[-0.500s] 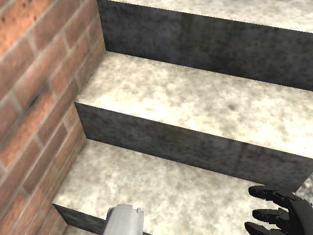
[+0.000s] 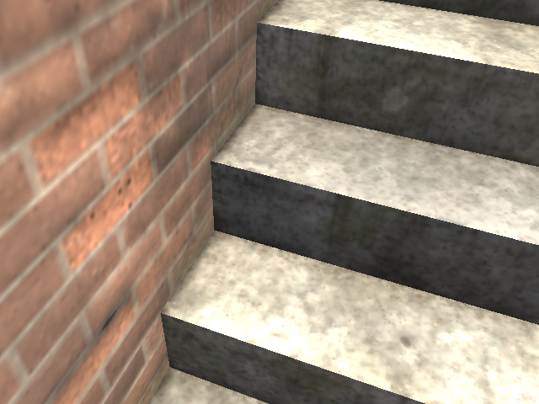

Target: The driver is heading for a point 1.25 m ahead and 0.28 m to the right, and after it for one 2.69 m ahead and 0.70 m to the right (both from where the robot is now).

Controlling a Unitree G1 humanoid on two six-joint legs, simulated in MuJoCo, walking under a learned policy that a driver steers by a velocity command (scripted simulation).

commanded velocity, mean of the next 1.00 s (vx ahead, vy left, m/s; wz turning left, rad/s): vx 0.38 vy -0.21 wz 0.00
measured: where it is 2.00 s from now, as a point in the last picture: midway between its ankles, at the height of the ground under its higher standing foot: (394, 229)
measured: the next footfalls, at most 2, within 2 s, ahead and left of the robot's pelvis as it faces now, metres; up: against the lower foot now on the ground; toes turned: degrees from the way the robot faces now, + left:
left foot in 0.40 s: +0.14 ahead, +0.15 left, +0.00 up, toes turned +4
right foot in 0.82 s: +0.30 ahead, -0.16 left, +0.19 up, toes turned -5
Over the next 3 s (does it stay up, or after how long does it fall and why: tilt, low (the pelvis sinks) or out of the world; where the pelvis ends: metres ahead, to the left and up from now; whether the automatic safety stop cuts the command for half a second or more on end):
stays up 1.13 -0.38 0.87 its command is cut before an obstacle from the start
